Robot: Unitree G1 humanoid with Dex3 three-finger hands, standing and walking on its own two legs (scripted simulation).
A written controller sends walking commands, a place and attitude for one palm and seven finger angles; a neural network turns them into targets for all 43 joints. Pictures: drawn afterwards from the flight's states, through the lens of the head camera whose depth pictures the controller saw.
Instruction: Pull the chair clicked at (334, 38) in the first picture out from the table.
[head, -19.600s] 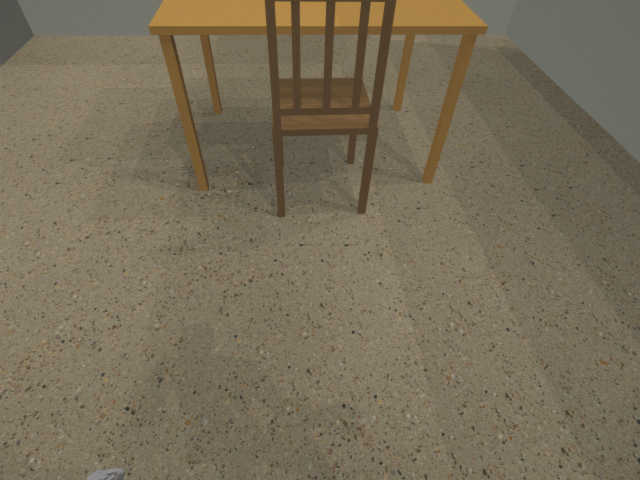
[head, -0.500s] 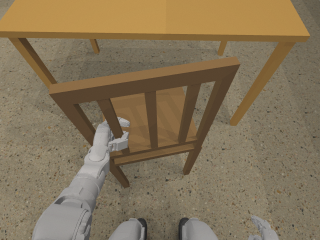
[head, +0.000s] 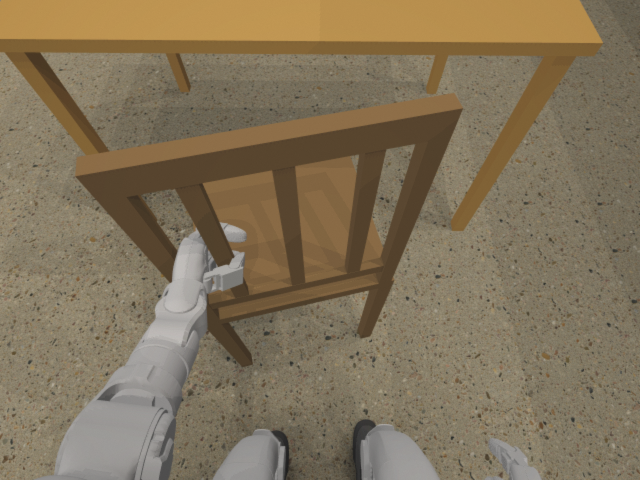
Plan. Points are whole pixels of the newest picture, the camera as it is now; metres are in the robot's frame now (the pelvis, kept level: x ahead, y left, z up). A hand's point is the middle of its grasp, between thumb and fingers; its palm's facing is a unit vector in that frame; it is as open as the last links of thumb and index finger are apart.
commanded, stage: step backward, pulling the chair out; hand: left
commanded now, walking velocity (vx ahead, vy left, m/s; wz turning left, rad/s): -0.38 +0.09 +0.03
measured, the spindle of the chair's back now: (292, 235) +0.44 +0.05 -0.05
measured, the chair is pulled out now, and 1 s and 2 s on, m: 0.24 0.32 0.40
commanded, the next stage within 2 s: none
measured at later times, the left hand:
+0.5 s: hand (228, 299) +0.34 +0.13 -0.06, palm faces +0.06 -0.98 -0.17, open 5.6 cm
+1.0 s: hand (230, 323) +0.30 +0.13 -0.05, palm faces +0.08 -0.99 -0.15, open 5.5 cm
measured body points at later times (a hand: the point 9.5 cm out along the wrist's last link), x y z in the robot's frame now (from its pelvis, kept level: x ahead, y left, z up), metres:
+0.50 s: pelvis -0.03 -0.01 +0.00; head +0.05 -0.02 +0.44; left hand +0.33 +0.19 -0.04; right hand +0.07 -0.26 -0.14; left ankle +0.04 +0.13 -0.71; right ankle +0.06 -0.12 -0.72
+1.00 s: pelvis -0.08 -0.01 +0.00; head +0.01 -0.02 +0.44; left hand +0.29 +0.18 -0.04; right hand +0.02 -0.28 -0.13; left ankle -0.02 +0.14 -0.72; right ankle +0.04 -0.13 -0.72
